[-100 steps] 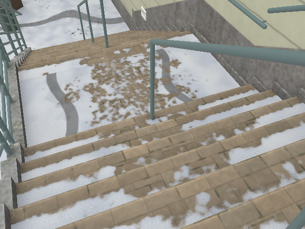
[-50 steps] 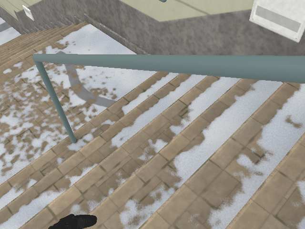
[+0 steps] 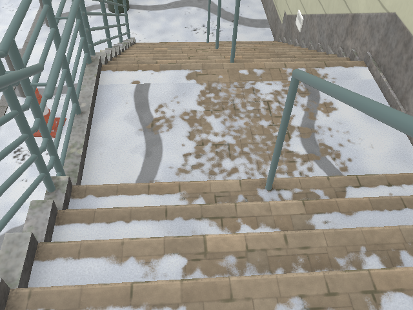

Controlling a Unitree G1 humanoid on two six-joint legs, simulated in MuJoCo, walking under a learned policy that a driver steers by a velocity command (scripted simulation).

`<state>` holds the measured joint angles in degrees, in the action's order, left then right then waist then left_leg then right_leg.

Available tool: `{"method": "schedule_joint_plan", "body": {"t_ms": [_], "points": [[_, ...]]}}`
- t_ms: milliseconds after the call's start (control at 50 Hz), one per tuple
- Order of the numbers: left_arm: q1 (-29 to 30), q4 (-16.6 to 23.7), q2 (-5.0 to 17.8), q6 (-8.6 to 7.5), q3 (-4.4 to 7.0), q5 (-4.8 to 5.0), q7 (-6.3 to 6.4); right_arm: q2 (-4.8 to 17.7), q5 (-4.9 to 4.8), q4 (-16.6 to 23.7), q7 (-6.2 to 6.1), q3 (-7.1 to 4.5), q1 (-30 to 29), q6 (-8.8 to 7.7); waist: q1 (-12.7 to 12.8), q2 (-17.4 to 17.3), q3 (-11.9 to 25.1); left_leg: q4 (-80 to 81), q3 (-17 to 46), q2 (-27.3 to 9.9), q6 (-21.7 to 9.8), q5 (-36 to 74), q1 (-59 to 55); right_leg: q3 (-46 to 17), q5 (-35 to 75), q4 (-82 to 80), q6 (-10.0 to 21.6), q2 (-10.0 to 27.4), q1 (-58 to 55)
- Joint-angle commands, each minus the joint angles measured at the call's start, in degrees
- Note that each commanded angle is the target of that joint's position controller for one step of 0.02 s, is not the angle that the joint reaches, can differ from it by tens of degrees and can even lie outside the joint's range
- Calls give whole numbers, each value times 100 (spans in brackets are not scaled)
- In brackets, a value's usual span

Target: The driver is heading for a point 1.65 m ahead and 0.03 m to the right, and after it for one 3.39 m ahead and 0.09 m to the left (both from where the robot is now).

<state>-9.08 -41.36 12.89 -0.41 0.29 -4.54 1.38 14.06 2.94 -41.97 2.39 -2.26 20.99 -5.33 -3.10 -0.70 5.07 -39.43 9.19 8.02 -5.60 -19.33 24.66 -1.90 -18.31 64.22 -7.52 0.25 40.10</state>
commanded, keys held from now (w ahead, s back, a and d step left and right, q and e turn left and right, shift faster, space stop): q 0.34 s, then no key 0.66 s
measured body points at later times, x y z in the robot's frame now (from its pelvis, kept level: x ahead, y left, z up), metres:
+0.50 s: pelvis -0.03 -0.08 +0.02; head +0.01 -0.08 +0.47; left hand -0.02 +0.19 -0.10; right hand +0.14 -0.29 -0.11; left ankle -0.04 +0.07 -0.53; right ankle +0.00 -0.15 -0.72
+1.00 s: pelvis -0.02 -0.05 +0.02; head +0.00 -0.04 +0.47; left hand +0.00 +0.22 -0.12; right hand +0.13 -0.25 -0.12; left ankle -0.03 +0.07 -0.72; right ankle +0.00 -0.15 -0.72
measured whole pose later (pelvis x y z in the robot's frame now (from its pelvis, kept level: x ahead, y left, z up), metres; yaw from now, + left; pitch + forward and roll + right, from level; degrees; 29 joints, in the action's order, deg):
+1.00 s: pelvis -0.02 -0.05 +0.02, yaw +18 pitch +0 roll -1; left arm -10.8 -51.5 13.3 -3.5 1.2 -0.4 -5.9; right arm 13.1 0.3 -47.8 5.6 -0.9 16.4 -1.5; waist 1.3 -0.3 -0.9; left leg -28.6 -1.3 -1.6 0.2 -12.9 16.2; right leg 4.6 -16.0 26.7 1.4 -0.2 11.3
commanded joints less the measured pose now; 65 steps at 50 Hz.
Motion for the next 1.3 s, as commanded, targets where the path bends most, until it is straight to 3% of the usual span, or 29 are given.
{"method": "schedule_joint_plan", "body": {"t_ms": [20,180,240,280,300,320,340,380,420,460,520,600,640,680,740,760,780,800,820,860,900,1000,1020,1040,1080,1160,1200,1240,1300], "points": [[179,382,422,-33,39,92,-9,1093,-23,234,55,-314,376,30,58,-510,249,779,2557,-1703,-1386,3794,-1302,27,-347,-502,4,-15,540],[395,463,282,-85,66,226,-131,1028,-67,153,-68,-357,35,160,-71,-436,-48,1222,3081,-1543,-1377,2645,-909,-88,-357,-1644,260,-244,-642],[88,481,354,-92,127,319,-168,956,-61,180,-14,-309,-392,258,247,-392,132,1264,3009,-1315,-1165,2246,-475,32,471,-3077,584,-397,-1941],[-1001,264,569,-100,338,308,-251,563,8,132,14,-119,-166,333,592,81,397,738,2454,-652,-560,925,1168,-580,2037,-3629,1497,189,-4550],[-1433,262,1321,-176,510,234,-200,-50,-128,373,-53,4,345,358,309,1572,909,-1049,1060,539,328,-1729,2793,-2766,4202,-3995,3314,2033,-5967],[-1641,233,1188,-199,575,-173,-251,454,-81,446,-213,-130,133,413,738,652,154,-2202,814,558,618,-2110,4141,-3446,3581,-4394,3691,2665,-5621],[-1455,123,960,-131,493,-131,-291,487,5,386,-325,-127,-247,482,654,33,-90,-2887,745,165,849,-1429,4295,-2925,3192,-4605,3249,2567,-5000],[-200,466,205,-86,234,278,-459,564,58,219,-415,-130,-69,551,304,492,44,-3977,359,169,1095,-382,3575,-1614,3108,-4416,2610,1602,-3636],[-189,471,345,-86,263,251,-445,326,229,265,-266,38,256,598,146,435,86,-5731,-317,180,1128,230,3373,-975,3342,-4407,2723,1260,-2611],[-412,292,433,-234,215,116,-305,372,95,295,-206,106,420,613,191,267,-84,-5944,-248,38,1106,848,3458,-733,2487,-4604,2697,1110,-2315],[-939,-90,492,-393,170,72,-224,356,102,344,-184,220,330,503,445,458,-193,-5941,-174,-290,1049,1354,3684,-686,1504,-4690,2582,1129,-2596],[-751,-297,283,-491,-14,219,-337,111,169,288,-37,353,19,533,392,329,-233,-3793,-331,-1008,1167,1696,3420,-743,387,-4794,2279,1076,-2703],[-442,-384,231,-603,-151,485,-424,-131,180,113,308,416,66,569,249,368,-311,-1471,-825,-1533,1397,1338,1811,-451,-1058,-4877,1581,741,-1961],[-432,-586,646,-688,-131,621,-612,1,75,-85,581,325,33,489,174,738,-562,-1079,-1307,-1181,1539,405,-413,-439,-2098,-5066,1266,646,-612],[-37,-541,590,-651,-135,743,-789,124,-72,-180,483,185,141,278,-70,259,-443,1122,-1063,-1219,1094,1178,-1034,-875,-1218,-4451,1323,906,-1703],[-373,-728,365,-568,-155,731,-838,85,-216,-83,409,178,187,231,-42,-2,-212,1404,-724,-1532,894,1812,-1452,-1018,-848,-4186,1193,927,-1970],[-1514,-820,283,-557,-40,475,-719,598,-319,47,400,95,-502,155,893,-670,-126,1142,-632,-1527,150,2015,-1530,-341,-441,-4166,1150,461,-1958],[-1026,-713,647,-510,66,383,-659,644,-260,-118,410,-19,-489,238,652,-454,-733,1511,-542,-1280,48,190,-179,374,-347,-4028,1099,30,-2470],[-551,-619,766,-462,147,326,-646,699,-312,-151,349,-67,-456,254,513,-257,-800,1792,-585,-1196,188,-255,118,449,-483,-3823,1178,-54,-2718],[-761,-794,517,-417,128,398,-665,348,-342,-184,306,26,-507,302,600,-284,-998,1864,-653,-1135,367,-408,18,317,-341,-4139,1249,58,-2731],[-504,-757,303,-360,102,468,-749,301,-328,-336,305,56,-192,312,484,-151,-858,1851,-756,-1059,445,-88,-286,325,168,-4202,1174,-17,-2892],[-220,-872,585,-338,241,401,-702,499,-244,-345,314,4,-362,348,452,-179,-516,1773,-923,-998,413,1189,-875,417,1057,-4188,1030,-8,-3146],[-511,-1065,500,-71,137,314,-365,261,-265,-293,-73,71,-751,453,470,-54,-88,1422,-480,-1478,442,2731,-1549,201,1815,-3688,884,632,-3176],[-662,-1111,409,55,96,380,-214,284,-318,-352,-257,106,-673,534,496,-229,85,1284,-450,-1525,413,3335,-1723,155,1896,-3624,843,668,-3185],[-569,-1156,470,175,63,427,-112,344,-344,-476,-365,113,-768,648,440,-140,-128,1273,-474,-1523,372,3255,-1771,140,1600,-3671,837,651,-2941],[-560,-1339,560,275,60,402,-121,459,-304,-776,-354,89,-859,799,362,45,-538,1316,-536,-1455,311,2457,-1568,94,1254,-3745,891,627,-2679],[-772,-1556,585,275,85,359,-148,520,-292,-1004,-330,56,-721,837,330,87,-500,1282,-711,-1163,201,554,-1663,132,-193,-3839,990,472,-2653],[-699,-1528,831,315,196,318,-170,670,-283,-1142,-281,-48,-682,883,268,284,-1005,1217,-856,-881,49,-1308,-1222,-83,-2067,-4080,1215,440,-2154],[-787,-1486,812,280,219,302,-154,549,-276,-1225,-247,-86,-761,790,316,407,-1531,1057,-915,-794,-28,-1438,-827,-466,-2664,-4259,1365,550,-1808]]}}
